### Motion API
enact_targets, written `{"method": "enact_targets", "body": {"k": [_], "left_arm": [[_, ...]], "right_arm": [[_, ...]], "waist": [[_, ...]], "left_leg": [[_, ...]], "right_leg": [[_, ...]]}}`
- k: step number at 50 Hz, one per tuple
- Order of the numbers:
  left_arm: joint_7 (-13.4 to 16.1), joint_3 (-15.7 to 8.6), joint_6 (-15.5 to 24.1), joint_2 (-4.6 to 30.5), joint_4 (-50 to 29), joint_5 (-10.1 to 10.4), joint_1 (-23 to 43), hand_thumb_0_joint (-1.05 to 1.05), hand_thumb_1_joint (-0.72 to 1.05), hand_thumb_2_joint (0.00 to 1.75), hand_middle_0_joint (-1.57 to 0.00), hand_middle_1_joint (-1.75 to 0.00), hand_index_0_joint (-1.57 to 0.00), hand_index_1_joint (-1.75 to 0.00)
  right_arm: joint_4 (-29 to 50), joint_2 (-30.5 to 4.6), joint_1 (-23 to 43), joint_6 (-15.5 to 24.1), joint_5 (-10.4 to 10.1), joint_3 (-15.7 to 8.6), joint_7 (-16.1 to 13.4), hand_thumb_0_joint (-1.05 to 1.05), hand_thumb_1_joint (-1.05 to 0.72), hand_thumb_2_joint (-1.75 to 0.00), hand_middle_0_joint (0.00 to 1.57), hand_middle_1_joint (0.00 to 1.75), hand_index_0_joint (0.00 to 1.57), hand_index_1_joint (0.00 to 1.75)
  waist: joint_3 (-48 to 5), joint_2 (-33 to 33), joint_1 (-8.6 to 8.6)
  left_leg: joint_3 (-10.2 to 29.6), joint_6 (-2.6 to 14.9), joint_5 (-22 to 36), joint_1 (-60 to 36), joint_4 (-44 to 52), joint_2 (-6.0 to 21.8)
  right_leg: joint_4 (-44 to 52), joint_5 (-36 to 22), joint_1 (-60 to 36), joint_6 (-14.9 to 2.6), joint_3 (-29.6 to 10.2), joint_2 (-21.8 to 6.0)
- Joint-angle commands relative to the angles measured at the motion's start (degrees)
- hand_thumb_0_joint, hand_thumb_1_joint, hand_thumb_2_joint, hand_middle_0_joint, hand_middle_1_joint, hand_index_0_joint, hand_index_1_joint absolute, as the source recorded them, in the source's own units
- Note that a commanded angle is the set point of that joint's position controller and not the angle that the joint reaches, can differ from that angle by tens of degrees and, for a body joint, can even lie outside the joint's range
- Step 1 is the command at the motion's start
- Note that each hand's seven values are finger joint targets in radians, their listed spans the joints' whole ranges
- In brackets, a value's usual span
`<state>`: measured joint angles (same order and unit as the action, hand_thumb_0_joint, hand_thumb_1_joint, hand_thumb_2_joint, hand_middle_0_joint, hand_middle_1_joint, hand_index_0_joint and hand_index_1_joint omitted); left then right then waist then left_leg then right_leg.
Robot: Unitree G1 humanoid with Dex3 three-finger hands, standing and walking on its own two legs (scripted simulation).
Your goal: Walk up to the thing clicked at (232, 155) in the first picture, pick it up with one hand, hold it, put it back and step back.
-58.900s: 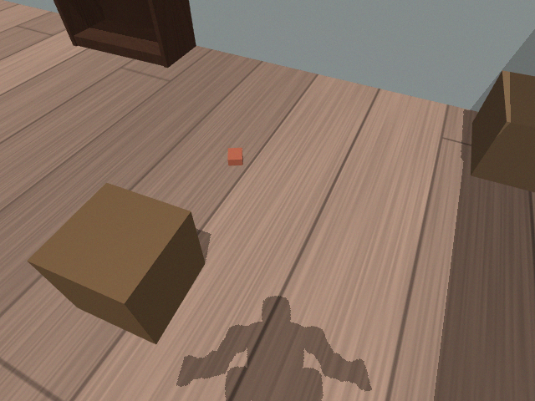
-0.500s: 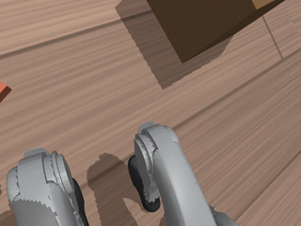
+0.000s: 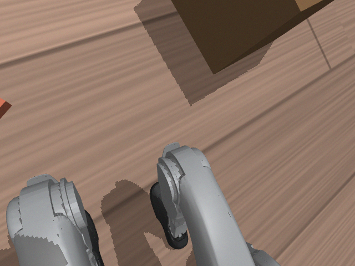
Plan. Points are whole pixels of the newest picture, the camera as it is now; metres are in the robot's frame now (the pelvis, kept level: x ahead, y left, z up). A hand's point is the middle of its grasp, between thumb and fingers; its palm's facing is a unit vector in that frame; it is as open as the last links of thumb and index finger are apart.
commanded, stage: rise first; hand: left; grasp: from above
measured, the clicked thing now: out of the picture +0.48 +0.34 -0.30
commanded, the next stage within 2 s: approach in 1.82 s
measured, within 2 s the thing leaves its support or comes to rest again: neither
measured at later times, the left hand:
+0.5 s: hand out of the picture +0.44 +0.37 -0.19, palm faces -0.23 -0.37 -0.90, open 13.6 cm
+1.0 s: hand out of the picture +0.44 +0.37 -0.19, palm faces -0.23 -0.37 -0.90, open 13.6 cm
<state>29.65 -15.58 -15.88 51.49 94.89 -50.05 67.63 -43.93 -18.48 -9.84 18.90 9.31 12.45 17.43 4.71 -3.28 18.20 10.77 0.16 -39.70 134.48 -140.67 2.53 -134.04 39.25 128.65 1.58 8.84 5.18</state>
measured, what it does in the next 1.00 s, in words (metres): stands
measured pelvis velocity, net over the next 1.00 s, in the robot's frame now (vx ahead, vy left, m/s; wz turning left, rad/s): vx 0.00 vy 0.00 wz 0.00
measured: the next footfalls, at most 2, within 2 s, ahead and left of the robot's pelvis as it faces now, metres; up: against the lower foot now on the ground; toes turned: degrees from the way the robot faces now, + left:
none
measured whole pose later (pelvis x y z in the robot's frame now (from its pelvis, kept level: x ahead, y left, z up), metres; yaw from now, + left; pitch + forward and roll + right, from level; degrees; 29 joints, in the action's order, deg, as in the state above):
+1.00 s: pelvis +0.00 +0.00 +0.00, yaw +0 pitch +32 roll -11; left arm 30.7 -15.8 -15.1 51.2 96.6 -49.9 67.4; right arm -44.8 -18.7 -10.1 19.8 9.7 12.0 18.2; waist 4.5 -3.0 18.6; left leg 10.6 0.2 -39.5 134.2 -140.3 2.5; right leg -133.7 39.1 128.3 1.6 8.7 5.1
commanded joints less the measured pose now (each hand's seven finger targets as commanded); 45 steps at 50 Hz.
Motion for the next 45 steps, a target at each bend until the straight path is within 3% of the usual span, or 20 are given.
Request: {"method": "enact_targets", "body": {"k": [1, 7, 8, 10, 12, 13, 16, 18, 20, 22, 23, 25, 26, 28, 29, 30, 31, 34, 38, 45], "left_arm": [[2.72, 1.31, 0.56, 13.82, -9.87, -0.87, 17.48, 0.0, -0.5, 0.93, -0.2, -0.94, -0.18, -0.96], [2.09, 2.24, 0.72, 12.82, -6.95, -0.6, 15.68, 0.0, -0.51, 0.94, -0.19, -0.94, -0.18, -0.96], [2.34, 0.66, 0.62, 14.15, -6.71, -0.9, 15.05, 0.0, -0.52, 0.95, -0.19, -0.94, -0.17, -0.96], [2.39, 2.43, 0.78, 12.63, -6.66, -0.58, 16.44, 0.0, -0.49, 0.92, -0.2, -0.95, -0.19, -0.96], [2.74, 1.4, 0.66, 13.93, -4.06, -1.17, 13.82, 0.0, -0.49, 0.92, -0.21, -0.94, -0.19, -0.95], [2.86, 1.03, 0.96, 14.98, -7.76, -0.95, 16.23, 0.0, -0.48, 0.91, -0.21, -0.93, -0.2, -0.94], [2.65, 2.41, 0.46, 12.07, -4.26, -1.07, 15.04, 0.0, -0.51, 0.94, -0.19, -0.95, -0.17, -0.96], [3.01, 0.01, 0.46, 14.85, -4.33, -0.96, 13.94, 0.0, -0.5, 0.93, -0.2, -0.93, -0.18, -0.95], [3.04, 1.65, 0.85, 12.94, -5.92, -0.79, 16.24, 0.0, -0.49, 0.93, -0.22, -0.91, -0.19, -0.93], [3.31, -0.02, 0.78, 16.49, -6.75, -1.21, 16.88, 0.0, -0.48, 0.92, -0.21, -0.92, -0.2, -0.94], [3.3, 1.36, 0.82, 14.5, -5.02, -0.98, 16.42, 0.0, -0.47, 0.9, -0.22, -0.92, -0.2, -0.93], [3.73, -0.31, 0.89, 15.97, -4.59, -1.24, 15.05, 0.0, -0.47, 0.91, -0.22, -0.91, -0.2, -0.93], [3.32, 1.62, 0.98, 12.87, -4.73, -0.83, 15.21, 0.0, -0.47, 0.91, -0.21, -0.92, -0.2, -0.93], [3.21, 1.49, 1.19, 14.25, -3.49, -0.73, 15.38, 0.0, -0.48, 0.91, -0.21, -0.93, -0.19, -0.94], [3.17, 1.17, 1.66, 15.14, -9.06, -0.63, 17.84, 0.0, -0.48, 0.91, -0.21, -0.92, -0.19, -0.93], [3.43, 1.23, 1.25, 14.42, -4.41, -0.62, 15.5, 0.0, -0.47, 0.91, -0.21, -0.92, -0.19, -0.93], [3.29, 1.26, 1.64, 14.8, -9.73, -1.13, 18.42, 0.0, -0.48, 0.91, -0.2, -0.92, -0.19, -0.93], [3.51, 0.9, 0.86, 14.01, -2.8, -0.69, 13.69, 0.0, -0.49, 0.92, -0.2, -0.93, -0.18, -0.95], [3.64, 1.21, 0.98, 14.23, -5.3, -0.74, 15.09, 0.0, -0.48, 0.91, -0.22, -0.92, -0.2, -0.93], [3.37, 1.79, 1.14, 12.63, -5.22, -0.55, 15.19, 0.0, -0.48, 0.91, -0.22, -0.91, -0.2, -0.93]], "right_arm": [[-2.1, -15.84, -14.29, 0.34, -0.18, -4.32, -0.24, 0.0, -0.92, -0.91, 0.2, 0.3, 0.2, 0.3], [-2.59, -16.33, -14.4, 0.41, -0.06, -4.54, -0.19, 0.0, -0.92, -0.91, 0.2, 0.3, 0.2, 0.3], [-2.84, -16.71, -14.99, 0.53, -0.06, -4.65, -0.17, 0.0, -0.92, -0.9, 0.2, 0.3, 0.2, 0.3], [-1.19, -16.38, -13.08, 0.54, -0.01, -4.37, -0.08, 0.0, -0.92, -0.91, 0.2, 0.3, 0.2, 0.3], [-2.7, -16.83, -15.01, 0.43, 0.12, -4.36, -0.08, 0.0, -0.92, -0.91, 0.2, 0.3, 0.2, 0.3], [-2.2, -16.72, -14.98, 0.41, 0.01, -4.44, -0.14, 0.0, -0.92, -0.9, 0.2, 0.3, 0.2, 0.3], [-1.62, -16.56, -13.5, 0.82, 0.22, -4.2, -0.04, 0.0, -0.92, -0.91, 0.2, 0.3, 0.2, 0.3], [-2.88, -17.47, -15.85, 0.63, 0.17, -4.57, -0.09, 0.0, -0.92, -0.9, 0.2, 0.3, 0.2, 0.3], [-2.23, -16.33, -14.45, 0.77, 0.34, -4.15, 0.01, 0.0, -0.92, -0.91, 0.2, 0.3, 0.2, 0.3], [-2.14, -17.35, -14.7, 0.84, 0.03, -4.17, -0.16, 0.0, -0.92, -0.9, 0.2, 0.3, 0.2, 0.3], [-1.66, -16.65, -13.67, 0.82, 0.09, -3.96, -0.14, 0.0, -0.92, -0.91, 0.2, 0.3, 0.2, 0.3], [-2.53, -17.07, -14.59, 0.78, 0.08, -4.28, -0.25, 0.0, -0.92, -0.91, 0.2, 0.3, 0.2, 0.3], [-2.15, -16.31, -13.76, 0.94, 0.23, -4.23, -0.16, 0.0, -0.92, -0.91, 0.2, 0.3, 0.2, 0.3], [-2.14, -16.83, -13.99, 1.12, 0.24, -4.36, -0.18, 0.0, -0.92, -0.91, 0.2, 0.3, 0.2, 0.3], [-1.48, -16.73, -14.01, 1.3, 0.21, -4.26, -0.16, 0.0, -0.91, -0.9, 0.2, 0.3, 0.2, 0.3], [-2.52, -16.78, -14.35, 1.17, 0.28, -4.3, -0.2, 0.0, -0.91, -0.9, 0.2, 0.3, 0.2, 0.3], [-1.63, -16.67, -13.55, 1.51, 0.07, -4.23, -0.07, 0.0, -0.92, -0.9, 0.2, 0.3, 0.2, 0.3], [-3.1, -17.15, -15.03, 1.07, 0.2, -4.6, -0.03, 0.0, -0.92, -0.9, 0.2, 0.3, 0.2, 0.3], [-2.18, -16.5, -13.73, 1.15, 0.25, -4.33, 0.21, 0.0, -0.92, -0.91, 0.2, 0.3, 0.2, 0.3], [-2.02, -16.61, -13.74, 1.22, 0.23, -4.45, 0.39, 0.0, -0.92, -0.9, 0.2, 0.3, 0.2, 0.3]], "waist": [[-41.34, 26.77, 0.6], [-38.38, 24.89, 1.12], [-39.4, 25.07, 1.03], [-39.2, 24.6, 1.02], [-37.92, 23.17, 1.6], [-39.93, 23.93, 0.66], [-37.75, 24.36, 1.9], [-38.44, 23.54, 1.82], [-38.75, 24.6, 1.68], [-39.9, 25.11, 1.16], [-38.39, 24.14, 1.52], [-38.88, 25.0, 1.04], [-37.75, 24.51, 1.63], [-36.54, 23.18, 2.02], [-39.04, 24.5, 1.5], [-39.01, 24.31, 1.58], [-41.24, 27.1, 1.28], [-38.43, 24.07, 1.87], [-39.14, 25.51, 0.82], [-38.57, 24.84, 1.36]], "left_leg": [[-3.85, 0.39, 14.6, -30.89, 13.25, 0.87], [-3.96, 0.61, 12.69, -29.15, 13.6, 0.8], [-3.76, 0.51, 13.63, -30.35, 13.66, 0.81], [-4.04, 0.62, 12.97, -29.23, 13.59, 0.94], [-4.3, 0.93, 11.69, -26.78, 13.67, 0.61], [-4.54, 0.9, 12.11, -27.59, 13.12, 0.73], [-3.88, 0.59, 11.87, -29.0, 14.01, 0.81], [-3.7, 0.76, 12.62, -28.59, 13.62, 0.8], [-4.03, 0.74, 12.58, -28.87, 13.51, 0.86], [-4.12, 0.75, 12.65, -29.12, 13.47, 0.9], [-4.12, 0.85, 11.07, -27.36, 13.51, 0.75], [-3.98, 0.64, 11.55, -28.74, 13.54, 0.89], [-3.99, 0.63, 11.06, -28.28, 13.92, 0.72], [-3.96, 0.92, 9.73, -26.55, 14.03, 0.66], [-4.12, 0.82, 11.92, -29.18, 13.55, 0.68], [-4.08, 0.56, 12.02, -29.46, 13.81, 0.81], [-3.86, 0.32, 13.75, -31.48, 13.78, 0.76], [-3.76, 0.54, 13.22, -29.65, 13.44, 0.94], [-4.3, 0.5, 12.23, -29.34, 13.93, 0.78], [-3.84, 0.55, 12.86, -29.27, 14.03, 0.77]], "right_leg": [[12.09, -15.6, -20.33, -3.3, 3.54, 1.27], [12.79, -14.02, -20.07, -3.15, 3.31, 1.32], [12.44, -14.6, -20.04, -3.18, 3.5, 1.2], [12.91, -14.55, -20.79, -3.17, 3.34, 1.55], [13.45, -13.58, -21.62, -2.88, 3.08, 1.38], [13.4, -14.11, -22.33, -2.82, 2.86, 1.49], [12.89, -13.26, -19.38, -3.16, 3.66, 1.4], [12.94, -14.08, -20.95, -2.93, 3.51, 1.21], [12.92, -14.13, -20.54, -2.98, 3.36, 1.3], [13.16, -14.19, -21.24, -2.98, 3.27, 1.31], [13.17, -12.93, -20.33, -3.0, 3.22, 1.46], [12.93, -13.06, -20.42, -3.1, 3.46, 1.29], [12.92, -12.72, -19.77, -3.16, 3.38, 1.37], [13.79, -11.61, -20.36, -2.97, 3.25, 1.51], [13.57, -13.45, -21.05, -2.93, 3.14, 1.34], [13.28, -13.52, -21.3, -3.1, 3.39, 1.46], [12.19, -14.74, -19.96, -3.3, 3.55, 1.21], [13.13, -14.8, -20.84, -3.04, 3.49, 1.35], [13.44, -13.94, -21.32, -3.16, 3.23, 1.45], [13.11, -14.37, -20.42, -3.12, 3.48, 1.42]]}}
